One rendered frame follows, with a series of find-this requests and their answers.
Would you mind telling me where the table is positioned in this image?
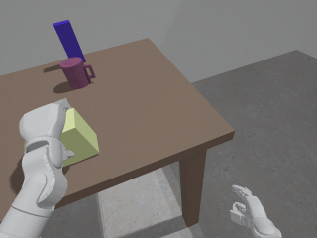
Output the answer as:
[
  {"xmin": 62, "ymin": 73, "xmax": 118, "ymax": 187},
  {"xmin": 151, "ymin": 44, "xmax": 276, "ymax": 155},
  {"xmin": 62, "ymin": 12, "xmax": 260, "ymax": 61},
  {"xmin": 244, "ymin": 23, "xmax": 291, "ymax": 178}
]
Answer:
[{"xmin": 0, "ymin": 38, "xmax": 235, "ymax": 227}]

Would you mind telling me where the sponge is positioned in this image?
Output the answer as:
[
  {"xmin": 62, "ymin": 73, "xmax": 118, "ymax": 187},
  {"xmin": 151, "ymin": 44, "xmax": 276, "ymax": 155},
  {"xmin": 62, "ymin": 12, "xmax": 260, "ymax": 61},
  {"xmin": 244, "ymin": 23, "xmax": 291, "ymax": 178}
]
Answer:
[{"xmin": 24, "ymin": 108, "xmax": 100, "ymax": 167}]

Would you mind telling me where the left robot hand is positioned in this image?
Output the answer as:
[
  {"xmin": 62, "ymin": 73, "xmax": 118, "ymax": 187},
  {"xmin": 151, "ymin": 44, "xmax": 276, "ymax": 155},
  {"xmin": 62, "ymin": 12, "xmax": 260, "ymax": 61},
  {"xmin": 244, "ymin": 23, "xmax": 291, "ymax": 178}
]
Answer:
[{"xmin": 19, "ymin": 98, "xmax": 75, "ymax": 161}]

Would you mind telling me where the right robot hand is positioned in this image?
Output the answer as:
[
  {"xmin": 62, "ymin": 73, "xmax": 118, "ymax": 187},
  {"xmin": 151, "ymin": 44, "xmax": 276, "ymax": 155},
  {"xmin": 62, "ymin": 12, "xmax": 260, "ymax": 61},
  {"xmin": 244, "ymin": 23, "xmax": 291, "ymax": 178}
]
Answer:
[{"xmin": 230, "ymin": 185, "xmax": 267, "ymax": 229}]

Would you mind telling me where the right robot forearm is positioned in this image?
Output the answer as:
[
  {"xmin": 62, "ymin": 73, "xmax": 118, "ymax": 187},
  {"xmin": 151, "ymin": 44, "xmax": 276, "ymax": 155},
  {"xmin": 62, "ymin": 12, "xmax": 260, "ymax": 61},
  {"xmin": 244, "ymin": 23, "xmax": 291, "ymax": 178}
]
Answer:
[{"xmin": 251, "ymin": 216, "xmax": 282, "ymax": 238}]

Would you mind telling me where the left robot forearm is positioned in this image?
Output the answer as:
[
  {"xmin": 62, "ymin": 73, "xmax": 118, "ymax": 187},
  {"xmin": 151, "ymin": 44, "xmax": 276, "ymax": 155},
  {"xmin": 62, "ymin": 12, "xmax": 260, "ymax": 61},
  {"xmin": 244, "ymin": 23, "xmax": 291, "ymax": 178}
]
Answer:
[{"xmin": 0, "ymin": 136, "xmax": 68, "ymax": 238}]

